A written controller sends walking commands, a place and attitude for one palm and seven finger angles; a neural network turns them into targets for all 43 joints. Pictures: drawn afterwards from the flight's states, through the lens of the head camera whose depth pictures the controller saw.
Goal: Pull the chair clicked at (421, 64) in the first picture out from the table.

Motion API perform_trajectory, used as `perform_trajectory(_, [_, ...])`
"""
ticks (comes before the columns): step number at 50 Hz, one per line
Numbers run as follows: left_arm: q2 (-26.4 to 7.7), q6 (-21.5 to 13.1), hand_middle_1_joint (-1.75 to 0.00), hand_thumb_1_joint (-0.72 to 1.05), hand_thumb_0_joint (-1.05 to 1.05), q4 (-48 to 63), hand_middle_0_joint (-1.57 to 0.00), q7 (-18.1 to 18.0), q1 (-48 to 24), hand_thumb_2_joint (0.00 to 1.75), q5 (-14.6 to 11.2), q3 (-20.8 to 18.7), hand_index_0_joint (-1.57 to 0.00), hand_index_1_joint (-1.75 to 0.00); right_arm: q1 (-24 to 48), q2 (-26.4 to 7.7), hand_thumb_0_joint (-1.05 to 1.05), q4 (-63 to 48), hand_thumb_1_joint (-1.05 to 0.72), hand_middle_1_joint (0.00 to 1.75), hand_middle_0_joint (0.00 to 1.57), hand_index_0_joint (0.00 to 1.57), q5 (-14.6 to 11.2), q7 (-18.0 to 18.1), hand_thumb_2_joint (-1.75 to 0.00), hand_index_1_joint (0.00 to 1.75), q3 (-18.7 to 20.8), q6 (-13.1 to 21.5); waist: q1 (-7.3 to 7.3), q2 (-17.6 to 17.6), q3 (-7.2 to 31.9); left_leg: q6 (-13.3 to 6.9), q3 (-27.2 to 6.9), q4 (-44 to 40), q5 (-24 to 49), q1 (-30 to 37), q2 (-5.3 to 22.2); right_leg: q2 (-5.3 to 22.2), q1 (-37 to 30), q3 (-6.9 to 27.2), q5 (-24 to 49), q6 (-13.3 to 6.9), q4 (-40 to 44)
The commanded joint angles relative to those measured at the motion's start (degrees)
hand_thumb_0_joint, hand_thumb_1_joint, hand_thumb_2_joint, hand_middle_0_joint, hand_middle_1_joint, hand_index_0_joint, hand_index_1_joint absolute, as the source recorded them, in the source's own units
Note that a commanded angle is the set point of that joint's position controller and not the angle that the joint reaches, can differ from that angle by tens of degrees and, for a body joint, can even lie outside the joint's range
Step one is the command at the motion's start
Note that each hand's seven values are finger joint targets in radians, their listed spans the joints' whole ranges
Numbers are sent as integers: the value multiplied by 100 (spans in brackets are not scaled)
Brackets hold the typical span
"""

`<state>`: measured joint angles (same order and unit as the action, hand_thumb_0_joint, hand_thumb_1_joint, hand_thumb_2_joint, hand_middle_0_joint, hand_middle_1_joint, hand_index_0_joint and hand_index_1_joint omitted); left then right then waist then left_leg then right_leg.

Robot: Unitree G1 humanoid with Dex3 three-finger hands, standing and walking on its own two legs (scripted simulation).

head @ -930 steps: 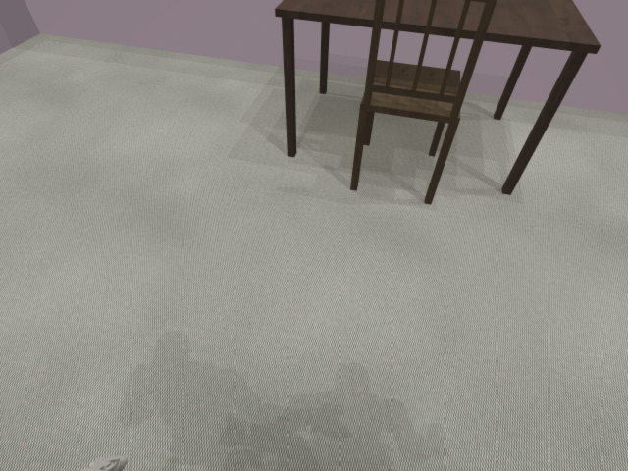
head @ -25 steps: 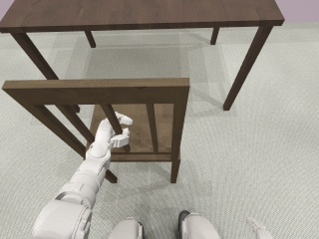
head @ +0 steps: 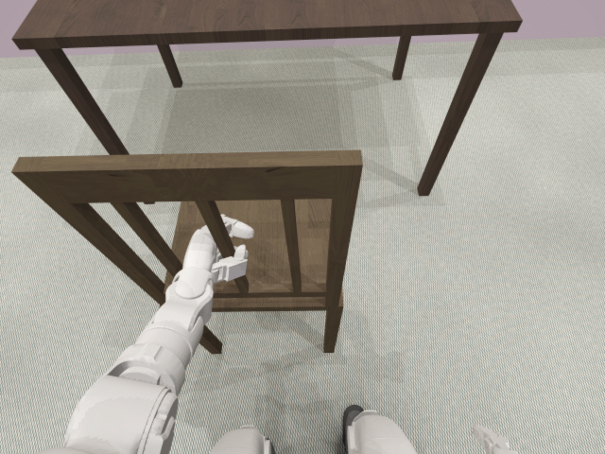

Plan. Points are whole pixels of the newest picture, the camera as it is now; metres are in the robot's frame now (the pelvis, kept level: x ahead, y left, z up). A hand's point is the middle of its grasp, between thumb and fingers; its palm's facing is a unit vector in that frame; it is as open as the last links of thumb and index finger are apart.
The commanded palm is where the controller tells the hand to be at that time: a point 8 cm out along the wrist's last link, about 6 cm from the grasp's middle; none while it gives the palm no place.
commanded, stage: step backward, pulling the chair out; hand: left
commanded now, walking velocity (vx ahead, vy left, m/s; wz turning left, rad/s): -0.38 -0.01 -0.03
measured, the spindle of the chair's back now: (228, 252) +0.40 +0.12 -0.06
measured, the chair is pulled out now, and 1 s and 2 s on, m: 0.42 0.55 0.55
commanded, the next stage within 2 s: stop walking, hand still on the chair in 0.40 s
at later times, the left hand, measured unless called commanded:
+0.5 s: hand (232, 318) +0.29 +0.10 -0.05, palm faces -0.10 -0.98 -0.20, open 4.9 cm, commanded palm +0.28 +0.15 -0.02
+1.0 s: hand (225, 350) +0.25 +0.10 -0.04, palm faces -0.09 -0.98 -0.19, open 4.9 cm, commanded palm +0.23 +0.16 -0.02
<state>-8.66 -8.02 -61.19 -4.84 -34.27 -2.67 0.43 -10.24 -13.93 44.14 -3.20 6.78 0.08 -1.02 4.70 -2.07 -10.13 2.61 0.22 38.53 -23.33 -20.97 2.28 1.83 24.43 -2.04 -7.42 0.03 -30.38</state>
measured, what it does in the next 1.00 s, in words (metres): steps on the spot: right foot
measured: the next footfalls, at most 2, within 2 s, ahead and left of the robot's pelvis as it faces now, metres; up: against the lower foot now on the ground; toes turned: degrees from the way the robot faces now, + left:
right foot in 0.22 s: -0.01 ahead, -0.13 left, +0.00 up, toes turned -4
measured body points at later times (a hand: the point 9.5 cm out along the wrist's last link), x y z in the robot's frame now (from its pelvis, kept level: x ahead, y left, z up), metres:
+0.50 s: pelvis -0.08 +0.01 +0.00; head -0.02 -0.01 +0.44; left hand +0.29 +0.15 -0.03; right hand -0.01 -0.27 -0.13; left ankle -0.01 +0.14 -0.73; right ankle +0.00 -0.12 -0.73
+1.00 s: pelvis -0.06 +0.00 +0.01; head -0.04 -0.01 +0.46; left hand +0.25 +0.16 -0.03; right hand +0.05 -0.26 -0.11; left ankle -0.01 +0.14 -0.73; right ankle -0.05 -0.13 -0.73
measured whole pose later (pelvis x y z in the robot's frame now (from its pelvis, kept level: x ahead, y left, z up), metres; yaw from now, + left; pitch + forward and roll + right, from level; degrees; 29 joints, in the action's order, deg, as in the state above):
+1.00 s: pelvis -0.06 +0.00 +0.01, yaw -5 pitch -2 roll +0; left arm -7.9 -4.1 -43.5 -4.8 -11.5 -2.0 2.3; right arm -11.0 -12.8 41.3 -1.9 6.8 -1.0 0.5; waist 1.6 -1.6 -4.3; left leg 2.3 3.9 27.3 -11.6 -13.2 4.5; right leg 0.6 12.4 0.7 -14.3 0.6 -29.0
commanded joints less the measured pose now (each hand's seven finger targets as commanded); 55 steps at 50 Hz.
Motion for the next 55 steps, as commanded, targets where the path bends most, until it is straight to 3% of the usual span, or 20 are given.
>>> perform_trajectory(1, [-1094, -286, -145, 90, 0, 1355, -50, -41, -1535, 90, 38, -182, -50, -145, -466, -788, 0, -499, -90, 30, 20, 20, 42, 132, -90, 30, 177, 214, -250, 973, 3036, -138, -97, -1268, 795, 939, 240, 1306, -1612, 730, 964, -264, 630])
perform_trajectory(2, [-994, -293, -145, 90, 0, 1493, -50, -34, -1476, 90, 36, -124, -50, -145, -407, -931, 0, -618, -90, 30, 20, 20, 70, 160, -90, 30, 246, 190, -296, 446, 2972, -306, -358, -1629, 1756, 1056, 602, 793, -1420, 436, 635, 13, 291])
perform_trajectory(3, [-863, -356, -145, 90, 0, 1756, -50, -23, -1540, 90, 82, -26, -50, -145, -282, -928, 0, -785, -90, 30, 20, 20, 139, 114, -90, 30, 291, 137, -343, -566, 2928, -534, -617, -1854, 2055, 953, 1102, 412, -1296, 206, -62, 134, -403])
perform_trajectory(5, [-651, -361, -145, 90, 0, 2007, -50, -3, -1891, 90, 106, 74, -50, -145, -83, -779, 0, -976, -90, 30, 20, 20, 228, 39, -90, 30, 257, 22, -375, -1418, 2564, -999, -1220, -2110, 2151, 282, 1789, 105, -1151, 126, -1399, 93, -1680])
perform_trajectory(7, [-645, -441, -145, 90, 0, 1812, -50, -14, -2017, 90, 104, -6, -50, -145, -312, -762, 0, -736, -90, 30, 20, 20, 210, -26, -90, 30, 248, 41, -340, -607, 2535, -1119, -1224, -1291, 4523, 1287, 1838, 113, -764, 244, -1364, -13, -1193])
perform_trajectory(9, [-642, -565, -145, 90, 0, 1654, -50, 10, -1988, 90, 194, 9, -50, -145, -536, -840, 0, -594, -90, 30, 20, 20, 183, -119, -90, 30, 313, 106, -253, -448, 2857, -803, -864, -650, 5362, 2070, 1582, 188, -1094, 250, 33, -53, -66])
perform_trajectory(12, [-805, -641, -145, 90, 0, 1541, -50, 72, -2041, 90, 245, 95, -50, -145, -498, -802, 0, -588, -90, 30, 20, 20, 147, -125, -90, 30, 293, 85, -193, -700, 2697, -398, -410, -790, 3529, 1272, 1156, 509, -1490, 476, 1452, -123, 174])
perform_trajectory(14, [-1228, -612, -145, 90, 0, 1340, -50, -20, -1786, 90, 138, -190, -50, -145, -541, -805, 0, -558, -90, 30, 20, 20, 43, -12, -90, 30, 371, 105, -187, 335, 3210, -158, -38, -468, 2655, 1099, 762, 941, -1932, 939, 2349, -212, 300])
perform_trajectory(17, [-1432, -488, -145, 90, 0, 1155, -50, -15, -1527, 90, 61, -296, -50, -145, -339, -744, 0, -617, -90, 30, 20, 20, -20, 18, -90, 30, 306, 159, -327, 880, 2904, -84, -35, 89, 99, 662, 232, 1584, -1383, 1477, 860, -467, 1007])
perform_trajectory(19, [-1353, -429, -145, 90, 0, 1202, -50, -22, -1589, 90, 56, -324, -50, -145, -241, -694, 0, -662, -90, 30, 20, 20, -9, 29, -90, 30, 200, 211, -365, 1088, 2772, -124, -195, 281, -71, 512, 135, 1636, -1265, 1359, 117, -521, 1111])
perform_trajectory(21, [-1269, -324, -145, 90, 0, 1222, -50, -40, -1542, 90, 17, -286, -50, -145, -327, -724, 0, -609, -90, 30, 20, 20, 6, 50, -90, 30, 151, 222, -289, 968, 2798, -167, -205, -324, 401, 872, 190, 1475, -1156, 1034, 4, -446, 875])
perform_trajectory(23, [-1153, -324, -145, 90, 0, 1289, -50, -32, -1574, 90, 3, -254, -50, -145, -270, -799, 0, -696, -90, 30, 20, 20, 32, 91, -90, 30, 163, 261, -329, 638, 2584, -339, -386, -1107, 986, 1061, 482, 873, -799, 636, -846, -99, 599])
perform_trajectory(26, [-827, -455, -145, 90, 0, 2364, -50, 0, -1616, 90, -18, -23, -50, -145, -15, -757, 0, -1131, -90, 30, 20, 20, 41, 8, -90, 30, 170, 199, -468, -1165, 2416, -969, -1594, -2467, -602, 60, 1604, 62, -1202, 213, -1923, 17, -1207])
perform_trajectory(27, [-755, -418, -145, 90, 0, 2445, -50, 3, -1502, 90, 4, -25, -50, -145, 90, -670, 0, -1157, -90, 30, 20, 20, 70, 24, -90, 30, 114, 172, -464, -1311, 2312, -1139, -1693, -2459, -547, -151, 1696, 36, -1367, 218, -1697, 0, -1545])
perform_trajectory(30, [-802, -289, -145, 90, 0, 2616, -50, 55, -993, 90, 2, -60, -50, -145, -218, -643, 0, -1030, -90, 30, 20, 20, 65, 30, -90, 30, 97, 224, -447, -290, 2482, -919, -1091, -1483, 693, 665, 1239, 72, -1603, 244, -1311, 22, -15])
perform_trajectory(32, [-636, -277, -145, 90, 0, 2850, -50, 100, -838, 90, 82, 158, -50, -145, -179, -612, 0, -1029, -90, 30, 20, 20, 117, 13, -90, 30, 84, 331, -350, -465, 2356, -606, -583, -1150, 1142, 1183, 853, 254, -1288, 416, -720, -44, 729])
perform_trajectory(35, [-1004, -99, -145, 90, 0, 2657, -50, 16, -415, 90, 102, -69, -50, -145, -260, -683, 0, -943, -90, 30, 20, 20, 71, 44, -90, 30, 193, 345, -329, 391, 2214, -326, -109, -994, 329, 1124, 463, 575, -944, 928, -1466, -217, 920])
perform_trajectory(40, [-1012, -65, -145, 90, 0, 2992, -50, -30, 87, 90, 118, -134, -50, -145, -17, -558, 0, -894, -90, 30, 20, 20, 146, 65, -90, 30, 118, 424, -346, 136, 2306, -384, -106, -1229, 1560, 1521, 569, 513, -1169, 757, -229, -92, 731])
perform_trajectory(43, [-897, -38, -145, 90, 0, 3110, -50, -29, 364, 90, 135, -116, -50, -145, 100, -504, 0, -963, -90, 30, 20, 20, 152, 43, -90, 30, 97, 413, -384, 363, 2336, -389, -94, -1236, 2010, 1621, 608, 481, -1333, 693, 338, -76, 648])
perform_trajectory(55, [-695, 53, -145, 90, 0, 3369, -50, -17, 978, 90, 103, 107, -50, -145, 261, -494, 0, -1100, -90, 30, 20, 20, 152, 45, -90, 30, 88, 232, -362, 4, 2177, -363, 0, -1406, 2443, 1812, 582, 505, -1428, 610, 967, -112, 740])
